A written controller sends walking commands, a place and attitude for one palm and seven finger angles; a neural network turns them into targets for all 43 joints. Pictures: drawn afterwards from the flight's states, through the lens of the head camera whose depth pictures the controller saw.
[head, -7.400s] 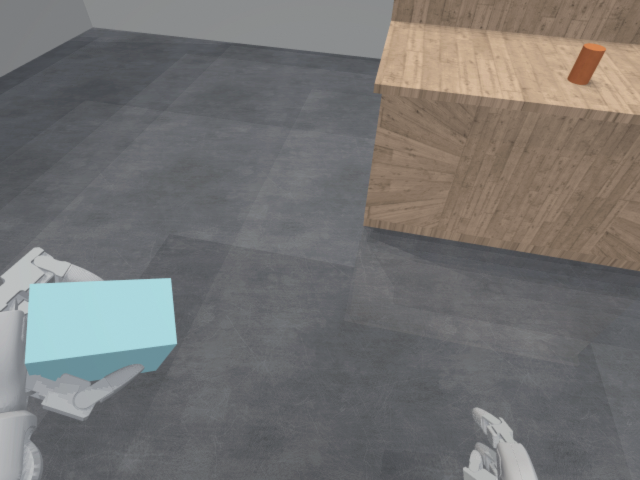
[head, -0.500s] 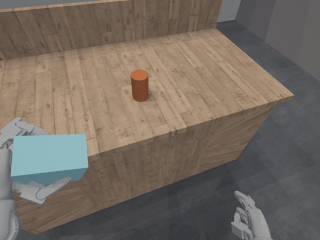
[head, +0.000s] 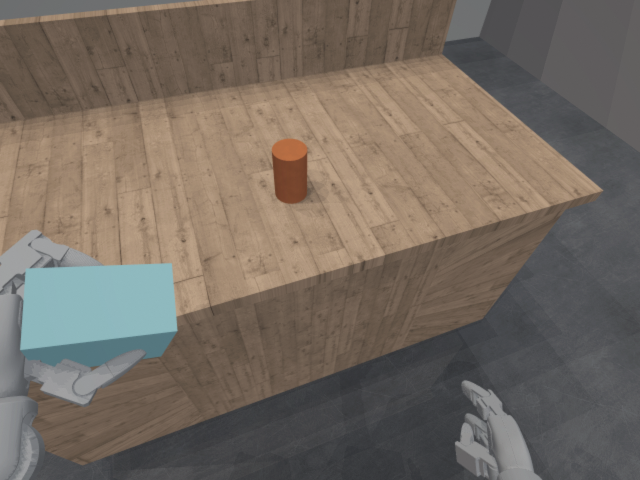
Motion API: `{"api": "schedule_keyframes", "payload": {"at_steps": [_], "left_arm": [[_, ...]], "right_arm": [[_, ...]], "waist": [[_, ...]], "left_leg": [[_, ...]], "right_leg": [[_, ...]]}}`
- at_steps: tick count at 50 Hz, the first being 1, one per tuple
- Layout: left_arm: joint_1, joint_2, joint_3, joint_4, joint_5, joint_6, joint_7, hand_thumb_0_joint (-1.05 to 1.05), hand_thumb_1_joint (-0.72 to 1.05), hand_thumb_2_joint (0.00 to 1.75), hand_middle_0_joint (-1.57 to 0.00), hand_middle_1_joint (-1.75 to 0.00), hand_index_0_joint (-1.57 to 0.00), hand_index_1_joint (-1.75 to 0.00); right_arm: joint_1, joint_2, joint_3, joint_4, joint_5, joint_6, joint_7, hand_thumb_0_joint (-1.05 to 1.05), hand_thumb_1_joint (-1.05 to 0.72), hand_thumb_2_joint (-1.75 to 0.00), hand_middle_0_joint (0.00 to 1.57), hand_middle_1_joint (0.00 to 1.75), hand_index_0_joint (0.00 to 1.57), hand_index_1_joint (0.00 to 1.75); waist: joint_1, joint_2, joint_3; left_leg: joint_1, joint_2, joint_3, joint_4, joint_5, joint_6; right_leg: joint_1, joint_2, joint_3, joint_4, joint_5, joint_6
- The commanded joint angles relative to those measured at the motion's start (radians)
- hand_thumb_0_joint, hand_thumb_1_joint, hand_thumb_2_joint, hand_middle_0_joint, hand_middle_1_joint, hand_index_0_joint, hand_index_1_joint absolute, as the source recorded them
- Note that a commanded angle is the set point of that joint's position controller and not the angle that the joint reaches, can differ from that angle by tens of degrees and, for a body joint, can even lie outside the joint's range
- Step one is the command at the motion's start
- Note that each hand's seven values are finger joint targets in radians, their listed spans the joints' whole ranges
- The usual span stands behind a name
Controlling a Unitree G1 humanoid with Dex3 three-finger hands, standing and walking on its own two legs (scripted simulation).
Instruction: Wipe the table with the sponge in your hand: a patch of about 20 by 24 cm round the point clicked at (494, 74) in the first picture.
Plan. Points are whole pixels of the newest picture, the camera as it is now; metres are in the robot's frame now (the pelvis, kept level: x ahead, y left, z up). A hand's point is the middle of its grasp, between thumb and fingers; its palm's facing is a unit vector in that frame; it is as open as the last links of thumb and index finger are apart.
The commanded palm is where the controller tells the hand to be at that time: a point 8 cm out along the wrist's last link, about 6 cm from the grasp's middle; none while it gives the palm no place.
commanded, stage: look again from close up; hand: left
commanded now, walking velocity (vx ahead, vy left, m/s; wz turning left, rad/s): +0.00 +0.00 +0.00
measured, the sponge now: (124, 317) +0.23 +0.22 +0.14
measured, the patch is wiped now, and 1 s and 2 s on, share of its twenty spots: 0.00 0.00 0.00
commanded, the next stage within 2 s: shuffle to correct the standing spot in 0.10 s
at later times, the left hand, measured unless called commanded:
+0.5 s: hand (96, 309) +0.23 +0.24 +0.15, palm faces +0.41 -0.84 -0.37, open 10.6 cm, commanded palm +0.17 +0.28 +0.17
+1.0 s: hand (86, 255) +0.28 +0.27 +0.15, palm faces +0.39 -0.77 -0.50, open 10.6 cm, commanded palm +0.24 +0.31 +0.17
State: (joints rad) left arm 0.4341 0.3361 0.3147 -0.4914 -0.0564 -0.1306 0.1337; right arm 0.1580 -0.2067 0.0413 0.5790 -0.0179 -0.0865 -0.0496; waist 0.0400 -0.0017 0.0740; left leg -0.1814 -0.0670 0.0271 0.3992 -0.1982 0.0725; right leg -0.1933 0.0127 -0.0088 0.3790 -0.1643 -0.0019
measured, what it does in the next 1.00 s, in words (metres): steps on the spot: right foot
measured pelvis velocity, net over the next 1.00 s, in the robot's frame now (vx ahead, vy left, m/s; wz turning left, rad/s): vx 0.09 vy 0.02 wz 0.03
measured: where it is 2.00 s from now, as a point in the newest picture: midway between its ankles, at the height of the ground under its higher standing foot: outside the picture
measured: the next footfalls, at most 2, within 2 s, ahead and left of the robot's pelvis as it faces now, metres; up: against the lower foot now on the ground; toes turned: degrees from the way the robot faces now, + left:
right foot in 0.84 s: +0.18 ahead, -0.04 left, +0.00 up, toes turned -7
left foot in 1.22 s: +0.17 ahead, +0.24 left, +0.00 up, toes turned +5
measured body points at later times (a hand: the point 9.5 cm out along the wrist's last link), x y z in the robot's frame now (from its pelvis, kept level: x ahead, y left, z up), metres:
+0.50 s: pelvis +0.02 -0.01 -0.01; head +0.03 -0.01 +0.44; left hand +0.20 +0.28 +0.17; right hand +0.20 -0.24 -0.09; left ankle +0.01 +0.06 -0.74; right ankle +0.03 -0.12 -0.74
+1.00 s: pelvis +0.09 +0.02 -0.02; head +0.12 +0.00 +0.43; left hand +0.26 +0.31 +0.18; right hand +0.28 -0.20 -0.12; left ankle +0.10 +0.18 -0.65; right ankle +0.14 -0.04 -0.74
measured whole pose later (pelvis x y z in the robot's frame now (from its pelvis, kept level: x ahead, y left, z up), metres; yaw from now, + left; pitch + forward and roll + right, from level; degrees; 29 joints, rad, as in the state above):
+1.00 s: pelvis +0.09 +0.02 -0.02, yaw +2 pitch -2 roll +1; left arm 0.53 0.38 0.40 -0.52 -0.06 -0.19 0.10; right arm 0.14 -0.24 -0.01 0.61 0.00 -0.03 0.00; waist 0.02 0.05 0.11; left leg -0.58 0.04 -0.04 1.25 -0.31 -0.01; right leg -0.31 -0.01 -0.18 0.61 -0.27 -0.10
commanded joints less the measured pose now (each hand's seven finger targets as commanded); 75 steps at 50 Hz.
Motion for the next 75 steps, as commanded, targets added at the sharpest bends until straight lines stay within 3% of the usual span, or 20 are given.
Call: {"api": "schedule_keyframes", "payload": {"at_steps": [1,18,25,28,30,31,35,39,40,41,42,43,45,49,53,59,62,65,70,75], "left_arm": [[-0.031,0.160,0.124,-0.225,-0.016,-0.082,0.019,0.00,0.10,1.30,-1.20,-1.60,-1.20,-1.60],[-0.096,0.177,0.116,-0.212,0.001,-0.090,0.029,0.00,0.10,1.30,-1.20,-1.60,-1.20,-1.60],[-0.048,0.202,0.148,-0.213,-0.008,-0.106,0.036,0.00,0.10,1.30,-1.20,-1.60,-1.20,-1.60],[-0.042,0.207,0.160,-0.251,-0.015,-0.111,0.026,0.00,0.10,1.30,-1.20,-1.60,-1.20,-1.60],[-0.017,0.242,0.186,-0.290,-0.011,-0.115,0.019,0.00,0.10,1.30,-1.20,-1.60,-1.20,-1.60],[-0.044,0.244,0.179,-0.319,-0.003,-0.121,0.019,0.00,0.10,1.30,-1.20,-1.60,-1.20,-1.60],[-0.071,0.218,0.151,-0.305,-0.005,-0.101,0.018,0.00,0.10,1.30,-1.20,-1.60,-1.20,-1.60],[0.064,0.207,0.176,-0.226,-0.030,-0.090,0.016,0.00,0.10,1.30,-1.20,-1.60,-1.20,-1.60],[0.120,0.217,0.196,-0.205,-0.034,-0.097,0.017,0.00,0.10,1.30,-1.20,-1.60,-1.20,-1.60],[0.131,0.226,0.199,-0.202,-0.032,-0.103,0.015,0.00,0.10,1.30,-1.20,-1.60,-1.20,-1.60],[0.090,0.231,0.210,-0.212,-0.040,-0.119,0.006,0.00,0.10,1.30,-1.20,-1.60,-1.20,-1.60],[0.058,0.247,0.245,-0.229,-0.035,-0.129,0.007,0.00,0.10,1.30,-1.20,-1.60,-1.20,-1.60],[0.102,0.272,0.284,-0.223,-0.029,-0.124,-0.012,0.00,0.10,1.30,-1.20,-1.60,-1.20,-1.60],[-0.053,0.239,0.213,-0.250,-0.015,-0.137,-0.010,0.00,0.10,1.30,-1.20,-1.60,-1.20,-1.60],[-0.078,0.230,0.183,-0.232,-0.008,-0.120,0.005,0.00,0.10,1.30,-1.20,-1.60,-1.20,-1.60],[-0.002,0.223,0.200,-0.258,-0.011,-0.107,0.023,0.00,0.10,1.30,-1.20,-1.60,-1.20,-1.60],[0.047,0.220,0.216,-0.298,-0.013,-0.115,0.014,0.00,0.10,1.30,-1.20,-1.60,-1.20,-1.60],[0.054,0.256,0.250,-0.331,0.003,-0.108,0.007,0.00,0.10,1.30,-1.20,-1.60,-1.20,-1.60],[-0.032,0.192,0.177,-0.361,-0.001,-0.098,0.002,0.00,0.10,1.30,-1.20,-1.60,-1.20,-1.60],[-0.009,0.183,0.164,-0.350,-0.007,-0.080,0.003,0.00,0.10,1.30,-1.20,-1.60,-1.20,-1.60]], "right_arm": [[-0.096,-0.124,-0.053,-0.163,0.007,-0.049,-0.011,0.00,-0.90,-0.90,0.20,0.30,0.20,0.30],[-0.095,-0.140,-0.071,-0.156,-0.002,-0.047,-0.013,0.00,-0.90,-0.90,0.20,0.30,0.20,0.30],[-0.069,-0.145,-0.085,-0.149,0.020,-0.034,0.011,0.00,-0.90,-0.90,0.20,0.30,0.20,0.30],[-0.058,-0.154,-0.087,-0.146,0.027,-0.020,0.018,0.00,-0.90,-0.90,0.20,0.30,0.20,0.30],[-0.071,-0.156,-0.083,-0.158,0.021,-0.021,0.013,0.00,-0.90,-0.90,0.20,0.30,0.20,0.30],[-0.069,-0.131,-0.082,-0.163,0.009,-0.028,0.017,0.00,-0.90,-0.90,0.20,0.30,0.20,0.30],[-0.058,-0.133,-0.086,-0.156,0.013,-0.044,0.027,0.00,-0.90,-0.90,0.20,0.30,0.20,0.30],[-0.066,-0.140,-0.089,-0.171,0.007,-0.046,0.022,0.00,-0.90,-0.90,0.20,0.30,0.20,0.30],[-0.089,-0.143,-0.089,-0.173,0.011,-0.042,0.025,0.00,-0.90,-0.90,0.20,0.30,0.20,0.30],[-0.083,-0.134,-0.092,-0.165,0.028,-0.029,0.030,0.00,-0.90,-0.90,0.20,0.30,0.20,0.30],[-0.076,-0.148,-0.102,-0.178,0.028,-0.030,0.033,0.00,-0.90,-0.90,0.20,0.30,0.20,0.30],[-0.061,-0.159,-0.099,-0.161,0.004,-0.017,0.034,0.00,-0.90,-0.90,0.20,0.30,0.20,0.30],[-0.031,-0.148,-0.106,-0.147,0.024,0.016,0.058,0.00,-0.90,-0.90,0.20,0.30,0.20,0.30],[-0.087,-0.126,-0.082,-0.114,0.028,-0.002,0.037,0.00,-0.90,-0.90,0.20,0.30,0.20,0.30],[-0.081,-0.113,-0.083,-0.102,0.020,-0.053,0.012,0.00,-0.90,-0.90,0.20,0.30,0.20,0.30],[-0.089,-0.102,-0.101,-0.140,0.028,-0.075,-0.003,0.00,-0.90,-0.90,0.20,0.30,0.20,0.30],[-0.079,-0.146,-0.121,-0.169,0.045,-0.062,0.000,0.00,-0.90,-0.90,0.20,0.30,0.20,0.30],[-0.090,-0.116,-0.103,-0.165,0.038,-0.056,0.011,0.00,-0.90,-0.90,0.20,0.30,0.20,0.30],[-0.082,-0.106,-0.083,-0.158,0.032,-0.073,0.015,0.00,-0.90,-0.90,0.20,0.30,0.20,0.30],[-0.085,-0.105,-0.080,-0.154,0.019,-0.067,0.015,0.00,-0.90,-0.90,0.20,0.30,0.20,0.30]], "waist": [[-0.006,0.062,-0.199],[-0.026,0.032,-0.115],[-0.029,-0.087,-0.153],[-0.054,0.060,-0.159],[-0.052,0.298,-0.149],[-0.059,0.275,-0.135],[-0.045,0.107,-0.100],[-0.016,0.160,-0.161],[0.015,0.108,-0.217],[0.026,-0.096,-0.298],[-0.015,-0.228,-0.317],[-0.035,-0.072,-0.256],[-0.038,-0.077,-0.187],[-0.048,-0.038,-0.108],[-0.029,-0.121,-0.137],[-0.015,-0.156,-0.160],[-0.027,0.037,-0.205],[-0.023,0.230,-0.198],[-0.040,0.104,-0.189],[-0.033,0.196,-0.216]], "left_leg": [[0.000,0.133,-0.121,-0.092,0.180,-0.105],[-0.142,0.109,-0.145,-0.022,-0.314,-0.015],[-0.274,0.087,-0.068,0.318,-0.139,-0.033],[-0.037,0.119,-0.113,0.117,0.002,-0.024],[0.242,0.259,-0.387,-0.062,0.387,0.009],[0.320,0.300,-0.453,-0.085,0.542,0.000],[0.283,0.201,-0.199,-0.042,0.605,-0.016],[-0.013,0.113,-0.042,0.112,0.675,-0.097],[-0.129,0.101,-0.047,0.311,0.608,-0.112],[-0.346,0.082,-0.040,0.688,0.355,-0.100],[-0.531,0.011,-0.044,0.977,-0.246,-0.062],[-0.527,0.086,-0.156,1.011,-0.251,-0.068],[-0.506,0.126,-0.146,0.968,-0.227,-0.073],[-0.378,0.163,-0.071,0.823,-0.033,-0.089],[-0.181,0.119,0.067,0.459,-0.022,-0.073],[-0.014,0.086,0.096,0.094,-0.007,-0.054],[0.063,0.248,-0.100,0.059,0.341,0.011],[0.101,0.267,-0.089,0.032,0.559,0.003],[0.036,0.237,-0.039,0.041,0.526,-0.066],[0.048,0.244,-0.025,-0.003,0.430,-0.082]], "right_leg": [[0.113,-0.035,0.034,0.000,0.133,-0.011],[0.011,-0.097,0.148,-0.027,-0.279,-0.062],[0.132,-0.308,0.337,0.003,-0.125,-0.177],[-0.040,-0.204,0.158,0.242,0.029,-0.106],[-0.372,-0.004,-0.052,0.553,-0.254,0.004],[-0.491,0.006,-0.028,0.694,-0.380,0.000],[-0.465,-0.024,-0.123,0.603,-0.255,-0.004],[0.069,0.008,-0.235,0.150,-0.033,-0.031],[0.254,-0.025,-0.198,0.049,0.051,-0.068],[0.461,-0.224,0.037,0.060,0.157,-0.177],[0.427,-0.472,0.480,0.037,0.251,-0.285],[0.250,-0.524,0.536,-0.044,0.049,-0.268],[0.063,-0.421,0.424,-0.086,-0.200,-0.209],[-0.114,-0.331,0.148,-0.109,0.062,-0.153],[-0.100,-0.284,0.041,-0.051,0.058,-0.111],[0.017,-0.276,0.038,0.091,0.132,-0.053],[-0.042,-0.147,-0.039,0.288,0.097,0.005],[-0.100,-0.083,-0.083,0.286,-0.096,0.015],[0.091,-0.060,-0.067,0.106,0.221,0.006],[0.108,-0.062,-0.055,0.071,0.179,0.005]]}}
